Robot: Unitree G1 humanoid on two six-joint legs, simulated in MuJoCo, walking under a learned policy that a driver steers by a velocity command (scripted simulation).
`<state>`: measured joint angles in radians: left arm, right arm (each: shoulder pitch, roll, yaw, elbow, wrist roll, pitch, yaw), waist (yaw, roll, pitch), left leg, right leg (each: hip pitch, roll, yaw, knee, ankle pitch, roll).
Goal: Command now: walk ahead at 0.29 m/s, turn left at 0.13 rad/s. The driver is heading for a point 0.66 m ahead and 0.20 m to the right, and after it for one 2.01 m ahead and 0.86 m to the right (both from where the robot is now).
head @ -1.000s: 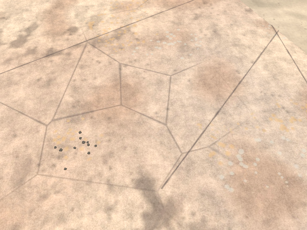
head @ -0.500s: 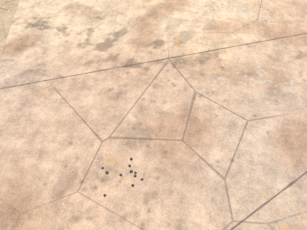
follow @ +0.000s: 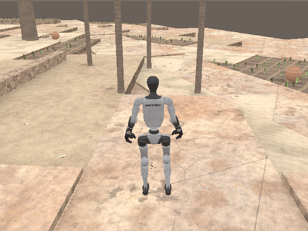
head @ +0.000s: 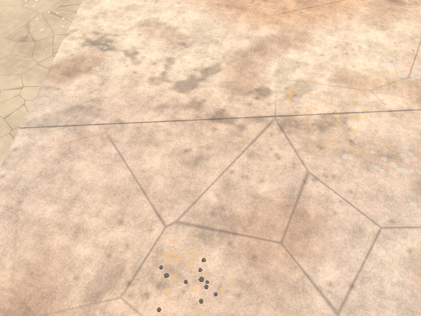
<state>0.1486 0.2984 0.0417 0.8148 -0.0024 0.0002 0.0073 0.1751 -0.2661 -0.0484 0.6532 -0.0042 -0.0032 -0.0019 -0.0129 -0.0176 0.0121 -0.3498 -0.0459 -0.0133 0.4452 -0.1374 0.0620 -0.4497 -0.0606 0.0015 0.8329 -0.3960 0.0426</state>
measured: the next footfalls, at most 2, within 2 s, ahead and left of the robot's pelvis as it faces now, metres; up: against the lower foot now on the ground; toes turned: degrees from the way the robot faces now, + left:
right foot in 0.12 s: +0.07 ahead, -0.14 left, +0.00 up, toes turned -1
left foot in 0.56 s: +0.37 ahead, +0.13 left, +0.00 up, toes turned +1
